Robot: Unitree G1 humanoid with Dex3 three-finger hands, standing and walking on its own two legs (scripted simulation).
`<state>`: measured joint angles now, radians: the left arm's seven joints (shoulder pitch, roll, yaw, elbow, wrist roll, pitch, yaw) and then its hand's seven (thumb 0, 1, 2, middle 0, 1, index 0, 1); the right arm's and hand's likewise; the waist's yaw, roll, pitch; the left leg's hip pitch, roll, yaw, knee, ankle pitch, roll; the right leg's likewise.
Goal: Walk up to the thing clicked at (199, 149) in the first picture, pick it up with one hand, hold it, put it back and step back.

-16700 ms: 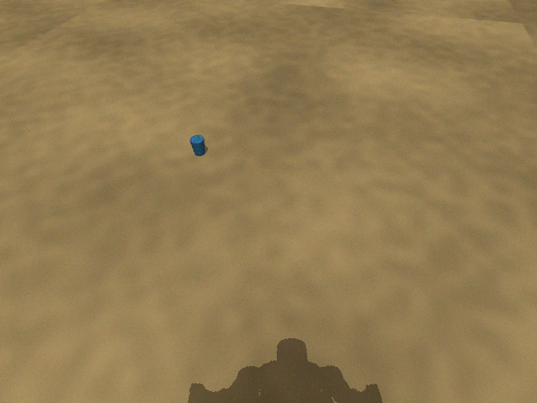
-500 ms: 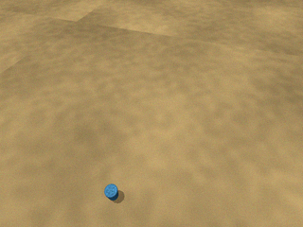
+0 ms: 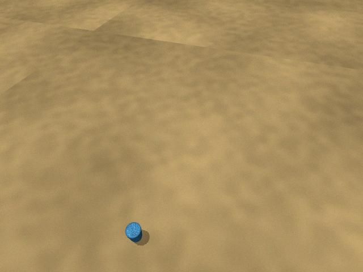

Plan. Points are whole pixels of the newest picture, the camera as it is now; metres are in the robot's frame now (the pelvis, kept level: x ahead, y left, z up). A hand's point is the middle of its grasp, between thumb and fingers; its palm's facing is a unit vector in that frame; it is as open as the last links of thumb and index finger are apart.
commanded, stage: stand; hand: left
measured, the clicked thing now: (134, 233) +0.44 +0.28 -0.73
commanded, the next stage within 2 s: walk up in 0.24 s
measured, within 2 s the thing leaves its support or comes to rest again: neither
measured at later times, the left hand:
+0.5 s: hand out of the picture +0.08 +0.29 -0.17, palm faces -0.04 -0.93 -0.37, open 7.4 cm
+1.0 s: hand out of the picture -0.04 +0.28 -0.17, palm faces -0.09 -0.92 -0.39, open 7.4 cm
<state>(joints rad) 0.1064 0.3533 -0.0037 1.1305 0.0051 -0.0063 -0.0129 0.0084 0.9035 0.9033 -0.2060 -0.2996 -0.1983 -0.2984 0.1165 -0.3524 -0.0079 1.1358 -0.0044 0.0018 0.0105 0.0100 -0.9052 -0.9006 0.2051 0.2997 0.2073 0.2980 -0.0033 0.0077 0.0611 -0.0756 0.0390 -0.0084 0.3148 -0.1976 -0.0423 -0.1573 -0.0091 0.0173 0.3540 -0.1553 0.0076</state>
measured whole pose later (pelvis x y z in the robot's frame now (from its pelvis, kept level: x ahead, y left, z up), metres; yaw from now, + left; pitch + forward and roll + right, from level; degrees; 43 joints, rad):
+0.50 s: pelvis -0.04 +0.03 -0.02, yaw +0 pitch -1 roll +0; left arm 0.02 0.38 0.05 0.97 0.02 0.05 0.00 0.01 0.90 0.90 -0.21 -0.30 -0.20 -0.30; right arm 0.09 -0.41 -0.05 1.01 0.00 0.04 0.00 0.01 -0.91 -0.90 0.20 0.30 0.21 0.30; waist -0.01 -0.02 0.18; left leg -0.30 -0.02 -0.01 0.73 -0.43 0.05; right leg -0.37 -0.05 0.04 0.58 -0.20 0.03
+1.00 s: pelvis -0.15 +0.02 -0.03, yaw -3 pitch -3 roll +0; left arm 0.14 0.35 0.06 0.88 0.03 0.06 -0.01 0.01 0.90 0.90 -0.21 -0.30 -0.20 -0.30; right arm 0.09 -0.38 -0.06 0.88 0.00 0.06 -0.03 0.01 -0.90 -0.90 0.21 0.30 0.21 0.30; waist -0.01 0.03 0.20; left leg -0.41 0.01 -0.03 0.82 -0.43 0.01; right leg -0.24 0.05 0.04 0.65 -0.37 -0.03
